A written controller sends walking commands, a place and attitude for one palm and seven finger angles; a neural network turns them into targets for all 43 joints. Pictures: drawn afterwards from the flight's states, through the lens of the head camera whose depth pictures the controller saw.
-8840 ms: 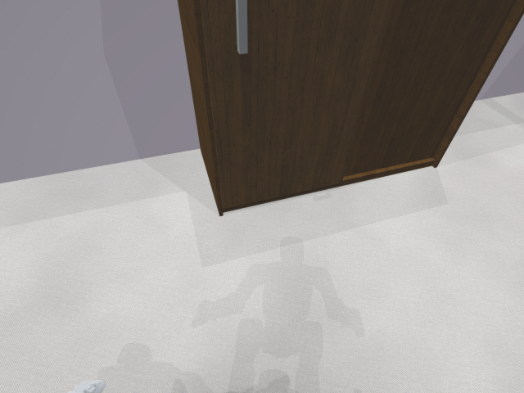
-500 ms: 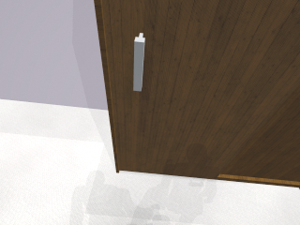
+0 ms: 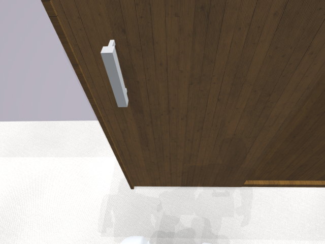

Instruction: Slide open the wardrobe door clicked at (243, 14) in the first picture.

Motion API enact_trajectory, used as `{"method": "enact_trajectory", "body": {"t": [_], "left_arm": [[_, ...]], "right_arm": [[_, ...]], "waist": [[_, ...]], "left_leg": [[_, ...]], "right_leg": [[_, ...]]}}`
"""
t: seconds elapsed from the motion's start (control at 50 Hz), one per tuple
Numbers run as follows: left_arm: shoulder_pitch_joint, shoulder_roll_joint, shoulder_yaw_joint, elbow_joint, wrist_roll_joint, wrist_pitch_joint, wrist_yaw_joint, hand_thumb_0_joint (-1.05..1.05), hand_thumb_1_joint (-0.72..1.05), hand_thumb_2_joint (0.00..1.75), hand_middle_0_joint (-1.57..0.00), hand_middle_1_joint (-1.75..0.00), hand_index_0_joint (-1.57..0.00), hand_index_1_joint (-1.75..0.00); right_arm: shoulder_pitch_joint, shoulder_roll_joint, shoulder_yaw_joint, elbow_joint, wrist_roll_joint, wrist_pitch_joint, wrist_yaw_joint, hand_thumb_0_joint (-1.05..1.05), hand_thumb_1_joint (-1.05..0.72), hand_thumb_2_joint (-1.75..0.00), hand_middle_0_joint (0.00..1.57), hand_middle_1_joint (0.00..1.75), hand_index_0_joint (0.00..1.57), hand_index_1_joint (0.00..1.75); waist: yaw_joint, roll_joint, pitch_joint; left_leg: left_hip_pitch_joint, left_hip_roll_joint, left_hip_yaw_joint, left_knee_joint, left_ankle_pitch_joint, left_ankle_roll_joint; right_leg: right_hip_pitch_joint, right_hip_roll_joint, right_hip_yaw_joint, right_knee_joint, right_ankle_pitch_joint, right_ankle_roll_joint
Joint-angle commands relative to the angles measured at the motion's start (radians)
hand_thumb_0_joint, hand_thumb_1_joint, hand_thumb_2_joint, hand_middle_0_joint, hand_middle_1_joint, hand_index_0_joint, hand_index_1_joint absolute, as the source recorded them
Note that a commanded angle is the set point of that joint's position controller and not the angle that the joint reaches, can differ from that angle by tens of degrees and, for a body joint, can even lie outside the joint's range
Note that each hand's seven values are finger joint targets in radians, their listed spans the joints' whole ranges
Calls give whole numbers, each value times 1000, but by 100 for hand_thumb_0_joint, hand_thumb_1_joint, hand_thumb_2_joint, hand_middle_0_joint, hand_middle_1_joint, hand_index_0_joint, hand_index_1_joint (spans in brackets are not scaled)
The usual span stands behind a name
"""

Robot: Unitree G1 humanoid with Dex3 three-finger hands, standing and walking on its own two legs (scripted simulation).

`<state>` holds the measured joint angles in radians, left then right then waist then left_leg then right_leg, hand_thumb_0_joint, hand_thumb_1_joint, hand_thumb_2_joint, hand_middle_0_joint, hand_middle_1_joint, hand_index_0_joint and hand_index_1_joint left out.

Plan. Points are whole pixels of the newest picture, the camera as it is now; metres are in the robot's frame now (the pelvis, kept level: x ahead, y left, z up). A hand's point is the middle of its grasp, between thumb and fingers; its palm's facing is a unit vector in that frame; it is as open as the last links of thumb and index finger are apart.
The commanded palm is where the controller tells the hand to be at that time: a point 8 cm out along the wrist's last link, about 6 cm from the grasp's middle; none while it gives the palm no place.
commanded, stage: come to a stop and stand still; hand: left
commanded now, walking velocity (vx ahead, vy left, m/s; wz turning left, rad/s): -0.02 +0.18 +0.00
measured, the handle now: (117, 75) +0.49 +0.14 +0.15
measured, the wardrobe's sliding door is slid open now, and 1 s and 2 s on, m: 0.00 0.00 0.00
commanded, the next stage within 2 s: look again from close up in 1.48 s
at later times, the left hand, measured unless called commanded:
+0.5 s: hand out of the picture -0.05 +0.23 -0.16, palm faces +0.06 -0.98 -0.18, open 7.4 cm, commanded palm none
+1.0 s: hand out of the picture +0.00 +0.17 -0.16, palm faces +0.04 -0.97 -0.24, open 7.2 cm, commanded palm none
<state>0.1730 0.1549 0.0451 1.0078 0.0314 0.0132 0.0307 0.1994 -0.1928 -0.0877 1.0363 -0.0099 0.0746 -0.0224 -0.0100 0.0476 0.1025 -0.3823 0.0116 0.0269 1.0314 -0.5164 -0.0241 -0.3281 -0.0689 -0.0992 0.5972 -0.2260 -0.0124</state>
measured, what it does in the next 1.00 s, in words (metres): steps on the spot: left foot, then right foot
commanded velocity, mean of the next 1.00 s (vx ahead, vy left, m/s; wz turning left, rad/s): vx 0.07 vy -0.04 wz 0.00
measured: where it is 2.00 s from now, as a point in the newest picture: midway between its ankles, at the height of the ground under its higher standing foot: outside the picture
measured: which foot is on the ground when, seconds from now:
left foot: up 0.00-0.24, down 0.26-1.00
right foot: down 0.00-0.28, up 0.30-0.66, down 0.68-1.00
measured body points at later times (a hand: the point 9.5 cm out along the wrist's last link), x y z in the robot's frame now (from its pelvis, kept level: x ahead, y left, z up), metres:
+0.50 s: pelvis -0.05 +0.04 +0.02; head -0.05 +0.06 +0.47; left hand -0.05 +0.28 -0.14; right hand -0.07 -0.17 -0.13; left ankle -0.08 +0.15 -0.73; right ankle -0.07 -0.09 -0.66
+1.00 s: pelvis -0.03 -0.01 +0.00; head -0.03 -0.03 +0.45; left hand +0.00 +0.22 -0.14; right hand -0.02 -0.22 -0.17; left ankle -0.07 +0.13 -0.73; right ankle -0.04 -0.11 -0.73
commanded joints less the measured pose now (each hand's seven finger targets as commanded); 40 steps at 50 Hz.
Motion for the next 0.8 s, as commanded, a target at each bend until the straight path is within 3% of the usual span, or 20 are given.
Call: {"method": "enact_trajectory", "body": {"t": [0.0,0.14,0.2,0.22,0.26,0.28,0.32,0.38,0.44,0.56,0.58,0.6,0.62,0.64,0.66,0.68,0.72,0.74,0.76,0.78], "left_arm": [[40,196,45,-70,-6,-8,21,0,90,90,-20,-30,-20,-30],[62,225,56,-66,10,1,13,0,90,90,-20,-30,-20,-30],[-4,217,50,-68,0,13,8,0,90,90,-20,-30,-20,-30],[-8,185,40,-69,-8,18,5,0,90,90,-20,-30,-20,-30],[-19,76,20,-86,-24,25,-2,0,90,90,-20,-30,-20,-30],[-28,93,28,-84,-18,23,-9,0,90,90,-20,-30,-20,-30],[36,104,40,-33,0,30,-23,0,90,90,-20,-30,-20,-30],[76,97,34,3,-1,6,-39,0,90,90,-20,-30,-20,-30],[35,96,26,-9,-4,-3,-42,0,90,90,-20,-30,-20,-30],[16,52,4,-17,-19,-9,-40,0,90,90,-20,-30,-20,-30],[50,46,4,2,-22,-13,-38,0,90,90,-20,-30,-20,-30],[226,97,-7,108,-20,-25,12,0,90,90,-20,-30,-20,-30],[264,161,-1,71,-11,-39,4,0,90,90,-20,-30,-20,-30],[221,180,2,48,-12,-60,0,0,90,90,-20,-30,-20,-30],[181,152,-10,49,-6,-70,6,0,90,90,-20,-30,-20,-30],[123,158,-5,29,5,-58,3,0,90,90,-20,-30,-20,-30],[108,134,-1,40,-14,-62,18,0,90,90,-20,-30,-20,-30],[77,114,-2,30,-16,-56,23,0,90,90,-20,-30,-20,-30],[86,62,-13,32,-22,-44,25,0,90,90,-20,-30,-20,-30],[84,54,-18,19,-21,-31,21,0,90,90,-20,-30,-20,-30]], "right_arm": [[54,-61,-6,-52,-8,-12,7,0,-90,-90,20,30,20,30],[42,-36,11,-72,-1,-34,21,0,-90,-90,20,30,20,30],[208,-17,24,-17,-2,-47,19,0,-90,-90,20,30,20,30],[250,-40,25,-2,-5,-54,15,0,-90,-90,20,30,20,30],[163,-156,10,-49,-24,-66,1,0,-90,-90,20,30,20,30],[73,-161,18,-80,-28,-67,-5,0,-90,-90,20,30,20,30],[22,-125,30,-77,-24,-79,-9,0,-90,-90,20,30,20,30],[105,-112,31,-47,-17,-98,-18,0,-90,-90,20,30,20,30],[207,-99,26,-11,-16,-103,-25,0,-90,-90,20,30,20,30],[238,-105,26,34,-24,-97,-28,0,-90,-90,20,30,20,30],[224,-105,26,38,-21,-96,-28,0,-90,-90,20,30,20,30],[37,-164,23,-15,0,-111,-15,0,-90,-90,20,30,20,30],[48,-22,49,-68,-10,-97,7,0,-90,-90,20,30,20,30],[100,6,56,-86,-31,-87,15,0,-90,-90,20,30,20,30],[150,20,59,-58,-24,-90,18,0,-90,-90,20,30,20,30],[214,27,56,-51,-20,-98,24,0,-90,-90,20,30,20,30],[230,21,70,-23,-14,-100,14,0,-90,-90,20,30,20,30],[279,6,63,-14,-18,-106,13,0,-90,-90,20,30,20,30],[292,-22,67,2,-18,-115,9,0,-90,-90,20,30,20,30],[252,-45,66,1,-20,-119,5,0,-90,-90,20,30,20,30]], "waist": [[28,-214,-142],[64,-255,-148],[-14,-250,-153],[-34,-149,-147],[-29,289,8],[1,232,79],[38,166,75],[14,80,43],[-29,68,12],[-44,147,-76],[-26,147,-94],[91,109,-81],[83,-227,-25],[32,-245,-50],[3,-237,-85],[-33,-116,-172],[-35,-341,-215],[-55,-322,-217],[-46,-164,-173],[-24,139,-102]], "left_leg": [[-86,15,-66,165,60,-23],[55,9,9,-271,18,-15],[297,-19,64,-546,172,2],[358,6,13,-643,165,9],[59,312,-409,-969,-264,110],[-100,345,-424,-1022,-290,151],[-58,266,-314,-985,-172,113],[180,231,-215,-912,51,114],[330,262,-218,-867,243,148],[334,270,-198,-749,583,174],[313,252,-180,-718,616,161],[60,242,-44,-480,540,85],[-87,46,37,-361,52,38],[-72,27,-8,-250,21,42],[-39,41,14,-169,39,35],[37,21,48,-219,76,27],[122,26,21,-377,131,21],[164,36,15,-449,236,26],[203,78,-56,-500,342,39],[142,146,-152,-598,423,62]], "right_leg": [[124,-281,234,-247,398,-159],[108,-251,279,-331,-32,-143],[-57,-172,214,-328,-269,-53],[-135,-120,170,-252,-340,-7],[-188,47,30,102,-243,62],[-127,22,95,203,-180,50],[-136,49,117,367,-111,48],[-266,44,103,418,-60,57],[-309,22,94,347,-84,63],[-78,34,45,34,-208,48],[-8,49,32,-35,-158,44],[166,-51,169,-69,54,-26],[117,-96,291,-297,-168,-32],[97,-213,376,-331,16,-82],[92,-214,323,-336,83,-131],[151,-138,192,-243,233,-128],[99,-115,202,-171,138,-117],[99,-86,140,-114,105,-94],[24,-46,128,-49,3,-64],[3,18,86,4,-100,-28]]}}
